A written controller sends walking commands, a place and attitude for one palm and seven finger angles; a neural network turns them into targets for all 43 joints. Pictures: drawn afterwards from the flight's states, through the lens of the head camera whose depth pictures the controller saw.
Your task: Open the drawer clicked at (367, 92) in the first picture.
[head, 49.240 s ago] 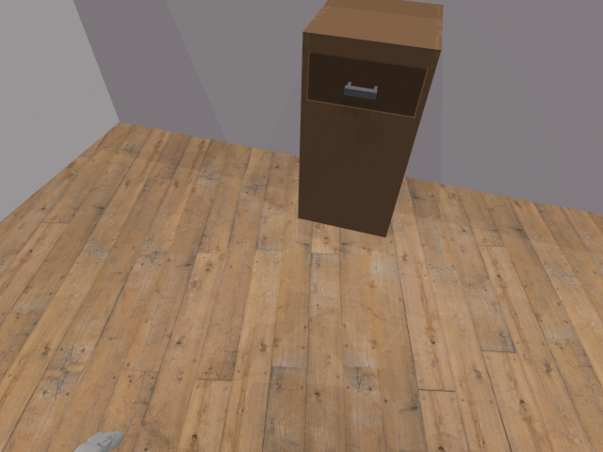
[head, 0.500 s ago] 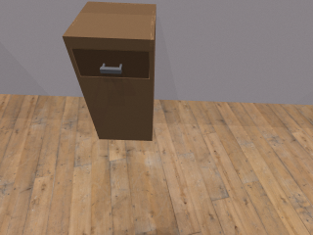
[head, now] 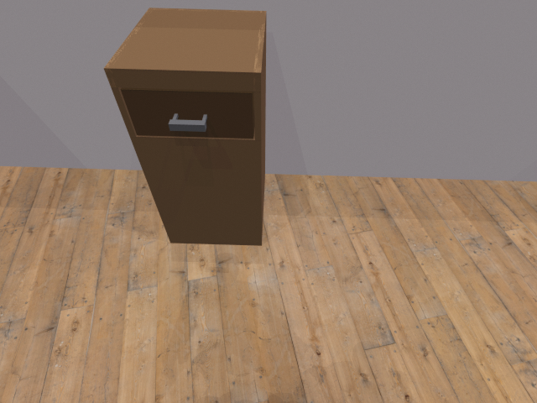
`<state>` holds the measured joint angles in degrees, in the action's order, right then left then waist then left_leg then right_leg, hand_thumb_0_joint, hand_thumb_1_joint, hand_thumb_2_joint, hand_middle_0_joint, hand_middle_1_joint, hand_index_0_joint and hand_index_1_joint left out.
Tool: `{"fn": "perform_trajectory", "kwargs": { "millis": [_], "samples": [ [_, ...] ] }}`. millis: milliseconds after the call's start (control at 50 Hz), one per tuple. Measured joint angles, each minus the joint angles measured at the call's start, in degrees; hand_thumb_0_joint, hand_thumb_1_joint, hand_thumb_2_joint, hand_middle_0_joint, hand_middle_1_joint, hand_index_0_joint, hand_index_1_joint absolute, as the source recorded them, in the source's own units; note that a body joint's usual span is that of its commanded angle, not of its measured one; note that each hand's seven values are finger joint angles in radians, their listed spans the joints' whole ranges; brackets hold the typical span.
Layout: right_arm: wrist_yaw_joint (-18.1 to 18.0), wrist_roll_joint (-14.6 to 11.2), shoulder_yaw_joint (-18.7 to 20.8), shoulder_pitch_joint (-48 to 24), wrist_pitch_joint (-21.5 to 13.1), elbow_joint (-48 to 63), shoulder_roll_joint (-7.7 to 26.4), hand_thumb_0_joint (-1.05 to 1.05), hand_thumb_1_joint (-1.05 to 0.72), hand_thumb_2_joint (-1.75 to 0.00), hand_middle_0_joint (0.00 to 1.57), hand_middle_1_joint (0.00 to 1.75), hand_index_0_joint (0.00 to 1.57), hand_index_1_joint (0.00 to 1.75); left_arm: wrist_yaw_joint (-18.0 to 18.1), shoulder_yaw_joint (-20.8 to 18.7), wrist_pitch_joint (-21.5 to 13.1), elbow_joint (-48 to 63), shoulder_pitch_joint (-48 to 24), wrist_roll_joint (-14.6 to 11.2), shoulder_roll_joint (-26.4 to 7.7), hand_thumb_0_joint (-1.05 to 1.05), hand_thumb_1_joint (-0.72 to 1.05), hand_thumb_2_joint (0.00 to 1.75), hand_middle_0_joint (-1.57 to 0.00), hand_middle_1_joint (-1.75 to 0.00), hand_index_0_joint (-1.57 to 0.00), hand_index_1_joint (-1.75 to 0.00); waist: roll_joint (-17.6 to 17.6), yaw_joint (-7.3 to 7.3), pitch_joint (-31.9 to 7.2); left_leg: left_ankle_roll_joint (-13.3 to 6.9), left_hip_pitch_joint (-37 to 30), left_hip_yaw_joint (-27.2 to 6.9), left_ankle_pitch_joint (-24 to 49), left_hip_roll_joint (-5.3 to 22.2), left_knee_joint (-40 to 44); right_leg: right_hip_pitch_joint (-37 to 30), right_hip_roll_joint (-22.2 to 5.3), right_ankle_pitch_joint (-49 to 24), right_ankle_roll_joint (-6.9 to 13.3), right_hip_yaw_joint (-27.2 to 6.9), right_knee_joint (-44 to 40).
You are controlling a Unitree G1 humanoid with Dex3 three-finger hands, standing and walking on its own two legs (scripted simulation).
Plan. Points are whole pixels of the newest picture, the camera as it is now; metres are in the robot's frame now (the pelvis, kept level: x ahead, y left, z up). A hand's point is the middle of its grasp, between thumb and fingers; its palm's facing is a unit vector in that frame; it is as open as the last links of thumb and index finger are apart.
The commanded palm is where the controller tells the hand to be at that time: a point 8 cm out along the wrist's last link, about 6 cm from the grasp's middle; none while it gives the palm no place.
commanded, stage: take the last steps up to it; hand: left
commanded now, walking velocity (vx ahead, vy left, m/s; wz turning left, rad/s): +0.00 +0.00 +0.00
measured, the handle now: (189, 121) +0.84 +0.28 -0.09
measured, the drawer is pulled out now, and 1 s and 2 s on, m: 0.00 0.00 0.00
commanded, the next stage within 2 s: come to a stop and stand still in 0.84 s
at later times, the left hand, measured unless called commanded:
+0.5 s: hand out of the picture +0.00 +0.22 -0.20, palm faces +0.12 -0.98 -0.13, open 7.4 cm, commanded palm none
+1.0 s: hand (179, 270) +0.41 +0.23 -0.18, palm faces +0.01 -0.98 -0.20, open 7.3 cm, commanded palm none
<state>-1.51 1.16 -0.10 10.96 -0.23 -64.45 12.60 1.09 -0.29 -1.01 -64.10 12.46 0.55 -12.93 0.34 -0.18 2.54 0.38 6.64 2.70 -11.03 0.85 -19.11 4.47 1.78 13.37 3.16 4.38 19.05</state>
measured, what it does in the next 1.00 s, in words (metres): walks ahead: left foot, then right foot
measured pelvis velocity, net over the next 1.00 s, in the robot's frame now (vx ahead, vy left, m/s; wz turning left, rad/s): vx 0.30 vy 0.05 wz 0.02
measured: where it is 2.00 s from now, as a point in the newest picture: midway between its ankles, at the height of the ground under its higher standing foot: (262, 392)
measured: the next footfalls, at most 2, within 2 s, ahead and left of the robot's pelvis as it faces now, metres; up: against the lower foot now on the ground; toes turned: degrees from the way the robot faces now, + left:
left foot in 0.48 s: +0.18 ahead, +0.20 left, +0.00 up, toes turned +9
right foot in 0.90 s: +0.39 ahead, -0.03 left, +0.00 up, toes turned -6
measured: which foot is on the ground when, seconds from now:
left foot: down 0.00-0.16, up 0.18-0.46, down 0.48-0.92, up 0.94-1.00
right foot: down 0.00-0.48, up 0.50-0.88, down 0.90-1.00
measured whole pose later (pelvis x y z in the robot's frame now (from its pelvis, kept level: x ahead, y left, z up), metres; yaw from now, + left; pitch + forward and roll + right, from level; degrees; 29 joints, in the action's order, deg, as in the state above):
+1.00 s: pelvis +0.30 +0.05 -0.02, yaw +1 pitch -1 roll +0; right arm -1.2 0.7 2.3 20.6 -0.9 -66.4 6.5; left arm 0.3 -2.8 -3.5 -56.4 6.3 1.2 -8.2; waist -1.3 -2.2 6.6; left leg 0.0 16.8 2.2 -28.5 3.4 -61.9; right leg 20.1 -1.3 15.4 3.5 8.2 35.9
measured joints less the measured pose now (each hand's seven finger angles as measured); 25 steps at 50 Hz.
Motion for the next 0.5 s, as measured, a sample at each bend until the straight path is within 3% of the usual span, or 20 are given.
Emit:
{"fn": "perform_trajectory", "kwargs": {
  "millis": [160,240,320,380,440,480,500],
  "samples": [
    [0.3,0.6,0.1,2.1,0.6,-0.4,-0.5,0.01,-0.91,-0.9,0.2,0.3,0.2,0.3,-0.1,0.0,0.4,-0.1,1.0,0.2,1.3,0.0,0.91,0.9,-0.2,-0.3,-0.2,-0.3,-0.2,-0.14,-0.9,0.0,1.3,-0.4,-3.0,0.5,-4.0,0.1,0.4,1.6,0.3,0.4,1.6],
    [1.1,0.8,0.6,5.2,1.7,-0.7,-2.0,0.01,-0.91,-0.9,0.2,0.3,0.2,0.3,-0.5,-0.8,0.5,0.5,3.9,0.8,2.2,0.0,0.91,0.9,-0.2,-0.3,-0.2,-0.3,0.2,0.74,-1.9,-0.7,6.7,-0.7,-12.1,1.1,-17.0,-0.4,0.6,3.5,0.6,1.3,2.2],
    [1.7,0.4,1.4,6.4,1.9,-0.2,-3.4,0.01,-0.91,-0.9,0.2,0.3,0.2,0.3,-0.8,-1.8,-0.1,0.2,7.5,1.1,2.8,0.0,0.91,0.9,-0.2,-0.3,-0.2,-0.3,1.4,1.7,-1.2,-0.5,12.7,-0.4,-13.3,2.2,-26.5,-2.4,-0.2,4.4,0.1,1.3,0.7],
    [2.1,0.3,1.8,5.8,1.6,1.0,-4.0,0.01,-0.91,-0.9,0.2,0.3,0.2,0.3,-1.2,-2.3,-0.5,-0.8,9.7,1.2,3.1,0.0,0.91,0.9,-0.21,-0.3,-0.2,-0.3,2.1,1.93,-0.2,-0.2,15.5,-0.1,-11.3,3.5,-25.5,-4.0,-1.3,5.3,-1.4,1.2,-0.2],
    [2.3,0.2,1.9,4.8,0.6,2.4,-4.3,0.01,-0.91,-0.9,0.2,0.3,0.2,0.3,-1.4,-2.7,-0.5,-1.9,11.3,1.1,3.2,0.0,0.91,0.9,-0.21,-0.3,-0.2,-0.3,2.7,1.77,1.0,-0.3,15.7,0.6,-7.6,4.1,-19.3,-5.3,-3.0,7.9,-3.4,1.6,1.1],
    [2.1,0.4,2.0,4.4,-0.9,3.3,-4.1,0.01,-0.9,-0.9,0.2,0.3,0.2,0.3,-1.5,-2.8,-0.3,-2.6,12.1,0.9,3.4,0.0,0.91,0.9,-0.21,-0.3,-0.2,-0.3,2.8,1.5,1.6,-0.5,14.1,1.7,-2.4,3.6,-14.2,-4.5,-4.7,11.8,-4.6,1.6,6.2],
    [1.8,0.6,2.2,3.8,-1.9,3.4,-4.2,0.01,-0.9,-0.9,0.2,0.3,0.2,0.3,-1.5,-2.8,0.1,-3.0,12.0,0.7,3.4,0.0,0.91,0.9,-0.21,-0.3,-0.2,-0.3,3.2,1.37,2.0,-0.7,14.3,2.5,-2.1,3.0,-15.9,-1.9,-5.9,13.6,-4.2,1.1,12.8]
  ]
}}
